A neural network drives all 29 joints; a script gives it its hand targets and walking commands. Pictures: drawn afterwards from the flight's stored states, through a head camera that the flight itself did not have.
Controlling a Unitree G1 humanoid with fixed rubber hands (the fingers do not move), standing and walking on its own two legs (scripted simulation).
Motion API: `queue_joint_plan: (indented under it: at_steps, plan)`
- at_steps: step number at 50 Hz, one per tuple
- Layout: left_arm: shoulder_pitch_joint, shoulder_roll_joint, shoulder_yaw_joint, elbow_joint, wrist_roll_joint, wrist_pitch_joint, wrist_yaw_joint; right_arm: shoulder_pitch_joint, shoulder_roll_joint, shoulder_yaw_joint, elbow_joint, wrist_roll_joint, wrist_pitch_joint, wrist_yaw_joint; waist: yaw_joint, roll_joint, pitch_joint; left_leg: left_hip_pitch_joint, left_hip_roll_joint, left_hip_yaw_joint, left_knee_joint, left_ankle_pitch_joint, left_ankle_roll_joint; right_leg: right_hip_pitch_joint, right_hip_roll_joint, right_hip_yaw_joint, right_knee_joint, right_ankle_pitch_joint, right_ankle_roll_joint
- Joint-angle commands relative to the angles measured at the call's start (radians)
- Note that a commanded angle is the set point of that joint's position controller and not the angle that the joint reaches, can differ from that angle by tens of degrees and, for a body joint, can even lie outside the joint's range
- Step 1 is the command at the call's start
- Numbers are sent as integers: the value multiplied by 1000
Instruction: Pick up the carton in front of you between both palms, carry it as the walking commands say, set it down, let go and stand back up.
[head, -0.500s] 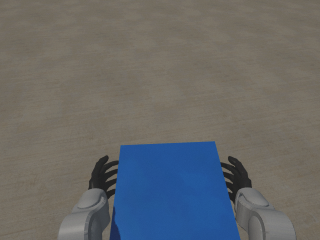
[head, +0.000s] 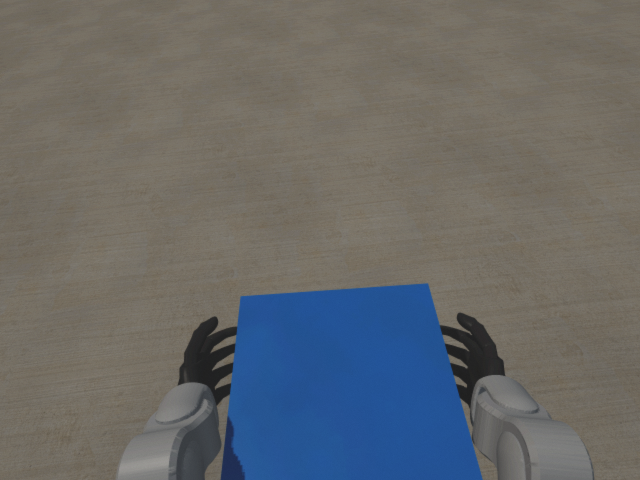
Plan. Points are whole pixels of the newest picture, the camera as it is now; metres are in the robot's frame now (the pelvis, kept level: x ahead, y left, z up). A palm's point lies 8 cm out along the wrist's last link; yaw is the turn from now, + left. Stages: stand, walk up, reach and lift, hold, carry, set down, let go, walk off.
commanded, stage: carry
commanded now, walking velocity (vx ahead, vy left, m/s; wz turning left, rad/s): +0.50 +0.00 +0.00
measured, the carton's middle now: (342, 419) +0.22 +0.01 -0.01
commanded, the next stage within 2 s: none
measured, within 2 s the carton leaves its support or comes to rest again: neither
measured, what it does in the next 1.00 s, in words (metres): walks ahead: left foot, then right foot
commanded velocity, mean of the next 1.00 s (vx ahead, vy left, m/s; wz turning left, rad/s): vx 0.30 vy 0.00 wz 0.00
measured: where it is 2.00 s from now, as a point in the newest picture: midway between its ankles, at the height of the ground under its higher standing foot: (335, 352)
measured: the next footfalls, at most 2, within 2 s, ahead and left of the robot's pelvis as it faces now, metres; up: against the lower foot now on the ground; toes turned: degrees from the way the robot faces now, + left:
left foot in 0.34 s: +0.43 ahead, +0.13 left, +0.00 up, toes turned +9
right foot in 0.84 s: +0.74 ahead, -0.08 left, +0.00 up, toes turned +2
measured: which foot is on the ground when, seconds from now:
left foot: up 0.00-0.32, down 0.34-0.86, up 0.88-1.00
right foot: down 0.00-0.34, up 0.36-0.82, down 0.84-1.00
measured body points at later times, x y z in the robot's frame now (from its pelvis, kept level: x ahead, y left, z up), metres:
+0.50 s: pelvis +0.34 +0.05 +0.00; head +0.35 +0.07 +0.45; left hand +0.59 +0.18 +0.06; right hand +0.56 -0.12 +0.07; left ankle +0.39 +0.12 -0.74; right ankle +0.21 -0.07 -0.64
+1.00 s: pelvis +0.63 +0.00 +0.00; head +0.66 -0.02 +0.45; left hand +0.87 +0.15 +0.06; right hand +0.87 -0.15 +0.05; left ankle +0.54 +0.12 -0.71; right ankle +0.70 -0.08 -0.74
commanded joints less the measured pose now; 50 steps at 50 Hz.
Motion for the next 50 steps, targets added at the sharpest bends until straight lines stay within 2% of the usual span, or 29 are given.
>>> queue_joint_plan:
  at_steps: [1,3,7,13,15,16,17,18,19,20,21,22,23,24,25,27,30,31,36,38,40,41,42,43,44,45,47,48,50]
  plan:
    - [-314,-762,-593,-127,-205,-23,-87,-328,791,585,-112,155,-84,55,-15,-132,-245,-145,44,-20,-85,96,-2,322,-257,293,-258,57,-45]
    - [-285,-738,-593,-118,-198,-29,-92,-302,777,579,-106,138,-93,50,-17,-146,-206,-187,43,9,-194,146,-22,330,-250,255,-300,30,-58]
    - [-251,-670,-577,-125,-188,-24,-78,-289,718,575,-131,140,-86,35,-15,-146,-118,-219,30,66,-417,250,-42,357,-210,165,-310,111,-54]
    - [-234,-558,-527,-151,-166,13,-23,-310,586,555,-187,175,-44,10,-8,-183,-6,-143,-6,128,-616,317,-5,387,-202,99,-278,269,-28]
    - [-243,-533,-523,-162,-166,27,-9,-305,552,538,-187,181,-33,4,-15,-190,-37,-23,-29,161,-631,279,15,401,-202,66,-173,423,-8]
    - [-254,-524,-526,-171,-169,33,-5,-295,544,528,-179,182,-30,3,-31,-166,-85,125,-69,206,-662,249,17,370,-176,17,-39,508,14]
    - [-261,-516,-532,-183,-170,39,-2,-275,535,515,-167,180,-27,1,-48,-104,-154,332,-94,212,-674,180,17,284,-128,-12,167,501,35]
    - [-272,-508,-537,-193,-174,45,1,-268,519,504,-173,176,-24,0,-61,48,-218,516,91,-75,-761,20,54,90,-70,-6,429,281,73]
    - [-264,-514,-549,-218,-182,48,-1,-284,530,510,-163,191,-26,2,-55,327,-310,745,346,-536,-892,-45,196,-231,62,64,741,-193,113]
    - [-290,-539,-567,-209,-191,49,-7,-266,569,515,-160,204,-28,10,-53,291,-280,685,350,-578,-939,173,210,-297,34,208,882,-305,87]
    - [-304,-597,-576,-196,-194,44,-16,-292,616,528,-174,209,-33,22,-51,208,-273,639,325,-452,-898,313,200,-316,-18,244,929,-280,58]
    - [-315,-652,-581,-187,-194,36,-27,-319,662,544,-178,213,-40,36,-48,77,-275,582,300,-354,-876,379,176,-303,-57,255,886,-217,42]
    - [-323,-696,-583,-171,-189,26,-36,-351,699,557,-185,215,-50,49,-42,29,-256,507,278,-269,-889,382,144,-277,-81,257,812,-163,38]
    - [-323,-723,-587,-163,-182,17,-43,-368,721,568,-187,221,-58,60,-37,45,-255,461,254,-206,-919,316,116,-244,-91,246,749,-122,40]
    - [-317,-741,-588,-153,-175,9,-48,-371,733,577,-184,225,-64,69,-36,66,-250,442,237,-164,-942,278,109,-233,-82,221,707,-90,43]
    - [-293,-748,-587,-139,-157,-1,-49,-351,725,582,-177,223,-68,79,-37,84,-217,430,217,-105,-988,217,111,-254,-76,189,605,-43,58]
    - [-276,-720,-581,-143,-141,0,-39,-333,682,575,-182,222,-66,78,-40,99,-155,467,195,-47,-1027,244,119,-322,-75,142,439,32,84]
    - [-278,-706,-580,-150,-143,3,-35,-331,666,571,-188,222,-63,74,-40,96,-137,480,185,-28,-1027,273,118,-334,-73,130,388,58,89]
    - [-270,-616,-566,-161,-151,36,-12,-279,583,524,-170,188,-37,39,-42,125,-58,483,132,119,-919,768,78,-252,1,29,157,152,86]
    - [-279,-593,-566,-167,-163,47,-9,-270,567,507,-166,174,-28,27,-42,154,-55,484,123,146,-862,814,56,-167,26,0,96,209,78]
    - [-271,-585,-562,-164,-171,51,-10,-282,564,504,-172,166,-22,20,-23,152,-102,448,104,189,-700,861,15,27,65,-35,13,267,69]
    - [-274,-585,-558,-166,-167,51,-11,-285,562,505,-171,166,-19,19,-14,112,-129,404,74,207,-590,822,-20,157,62,-34,-90,366,74]
    - [-278,-582,-548,-165,-164,54,-14,-299,564,510,-170,165,-19,18,-11,45,-184,289,50,165,-456,578,-50,334,-59,80,-76,592,73]
    - [-274,-578,-541,-159,-167,55,-17,-308,570,525,-183,174,-13,18,-8,-158,-317,91,-17,116,-213,73,-75,605,-326,345,49,1029,-55]
    - [-230,-588,-536,-140,-179,51,-21,-280,578,544,-191,187,-9,23,-3,-225,-401,2,-86,31,-65,-253,-82,667,-396,475,0,1081,-168]
    - [-225,-628,-548,-150,-189,40,-31,-277,618,566,-195,197,-14,32,-10,-199,-389,12,-55,-37,-38,-268,-65,560,-383,428,-64,903,-174]
    - [-261,-735,-560,-139,-190,15,-57,-353,729,597,-199,201,-36,56,-16,-140,-340,67,14,-69,-221,-221,-28,403,-301,308,-125,648,-98]
    - [-284,-771,-569,-133,-192,3,-69,-372,768,609,-194,201,-47,64,-21,-139,-307,119,13,-51,-360,-198,-26,333,-258,252,-148,567,-62]
    - [-284,-792,-576,-130,-188,-15,-88,-347,798,619,-170,185,-67,70,-22,-153,-309,164,-23,-4,-476,-177,-30,321,-234,211,-160,448,-57]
